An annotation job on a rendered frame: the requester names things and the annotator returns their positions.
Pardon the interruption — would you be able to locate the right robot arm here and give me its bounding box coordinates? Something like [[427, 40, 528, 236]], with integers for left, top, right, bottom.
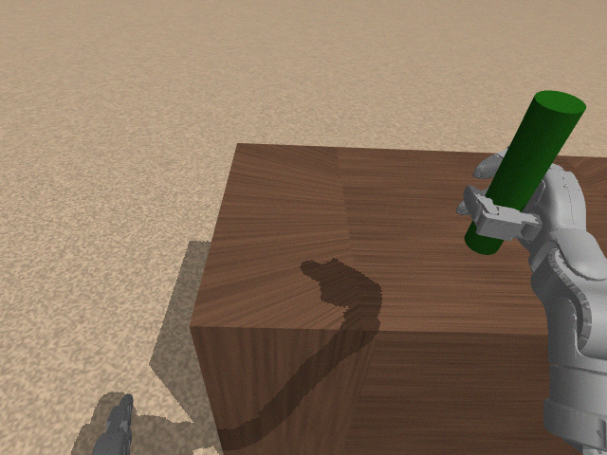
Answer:
[[528, 228, 607, 455]]

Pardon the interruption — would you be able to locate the right robot hand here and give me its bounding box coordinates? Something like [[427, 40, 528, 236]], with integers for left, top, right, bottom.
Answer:
[[456, 145, 586, 253]]

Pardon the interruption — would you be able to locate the left robot hand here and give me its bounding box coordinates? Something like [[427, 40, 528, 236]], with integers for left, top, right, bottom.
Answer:
[[92, 393, 133, 455]]

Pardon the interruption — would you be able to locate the can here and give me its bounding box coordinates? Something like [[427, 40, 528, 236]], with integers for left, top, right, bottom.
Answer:
[[465, 90, 586, 255]]

